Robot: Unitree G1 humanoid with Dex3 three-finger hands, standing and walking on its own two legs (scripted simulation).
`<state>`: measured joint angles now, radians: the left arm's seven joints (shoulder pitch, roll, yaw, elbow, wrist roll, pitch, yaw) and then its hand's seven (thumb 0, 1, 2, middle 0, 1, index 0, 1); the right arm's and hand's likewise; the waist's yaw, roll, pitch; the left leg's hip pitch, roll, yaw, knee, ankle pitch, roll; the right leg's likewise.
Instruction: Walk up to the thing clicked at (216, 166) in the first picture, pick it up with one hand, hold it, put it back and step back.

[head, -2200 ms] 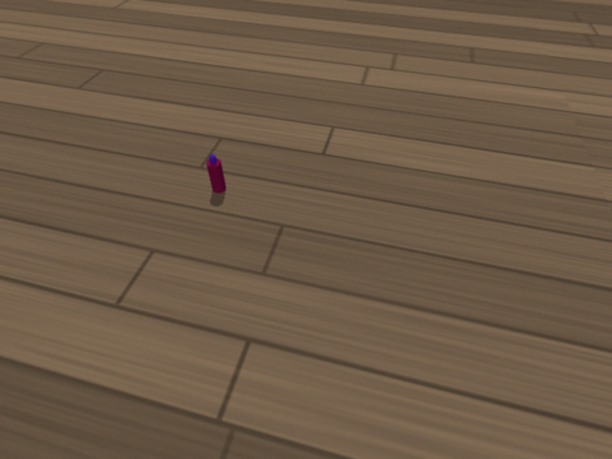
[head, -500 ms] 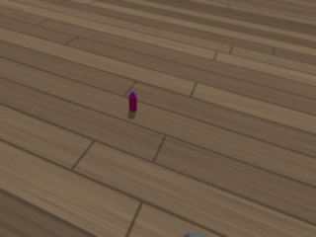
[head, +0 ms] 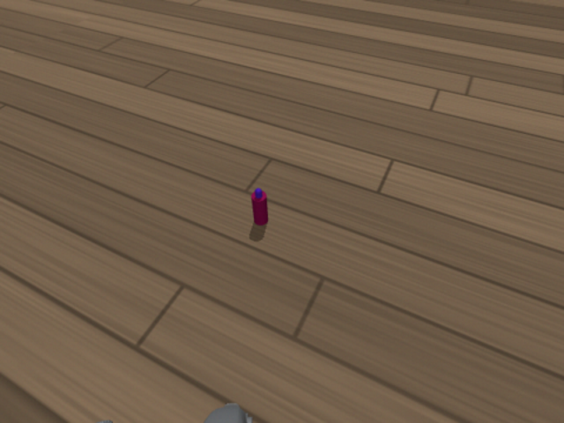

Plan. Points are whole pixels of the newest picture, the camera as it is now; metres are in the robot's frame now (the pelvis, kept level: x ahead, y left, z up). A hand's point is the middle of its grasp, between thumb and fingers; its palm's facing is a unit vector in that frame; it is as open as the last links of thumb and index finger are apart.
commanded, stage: walk up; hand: left
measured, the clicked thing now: (259, 205) +1.09 +0.16 -0.67
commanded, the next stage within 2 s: none
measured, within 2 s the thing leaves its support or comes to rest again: neither
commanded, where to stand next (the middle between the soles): +0.73 -0.04 m, yaw -1 degrees
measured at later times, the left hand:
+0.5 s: hand (144, 332) +0.30 +0.28 -0.14, palm faces -0.12 -0.93 -0.35, open 7.4 cm
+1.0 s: hand (178, 267) +0.44 +0.25 -0.14, palm faces -0.03 -0.93 -0.36, open 7.4 cm
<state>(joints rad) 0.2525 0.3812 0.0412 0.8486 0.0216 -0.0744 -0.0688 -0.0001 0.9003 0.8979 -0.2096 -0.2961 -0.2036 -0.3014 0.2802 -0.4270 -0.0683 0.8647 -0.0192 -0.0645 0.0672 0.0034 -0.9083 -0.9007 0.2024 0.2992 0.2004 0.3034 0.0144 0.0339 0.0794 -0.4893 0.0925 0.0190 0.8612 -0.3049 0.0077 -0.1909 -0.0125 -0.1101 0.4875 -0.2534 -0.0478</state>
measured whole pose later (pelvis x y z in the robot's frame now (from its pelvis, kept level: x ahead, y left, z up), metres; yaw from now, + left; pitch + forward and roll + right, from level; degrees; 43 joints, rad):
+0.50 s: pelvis +0.22 +0.00 +0.00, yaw -3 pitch -3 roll +2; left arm 0.28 0.44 0.05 0.89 0.02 -0.03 -0.09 0.00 0.91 0.90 -0.21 -0.30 -0.20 -0.30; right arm 0.34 -0.41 -0.05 0.84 -0.01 -0.09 0.05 0.00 -0.90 -0.90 0.21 0.30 0.20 0.30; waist -0.01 -0.04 0.08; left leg -0.12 0.05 0.14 0.49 -0.32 -0.01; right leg -0.50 -0.12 -0.01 0.72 -0.20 -0.02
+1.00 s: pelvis +0.41 -0.03 -0.01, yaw -1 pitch -3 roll -2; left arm 0.37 0.43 0.05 0.83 0.02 -0.07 -0.06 0.00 0.90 0.90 -0.21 -0.30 -0.20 -0.30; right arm 0.28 -0.41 -0.07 0.89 -0.02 -0.05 0.08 0.00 -0.91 -0.90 0.20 0.30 0.20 0.30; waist 0.04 0.01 0.06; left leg -0.44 0.09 0.05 0.61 -0.18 0.01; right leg -0.12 -0.02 -0.11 0.51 -0.35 -0.01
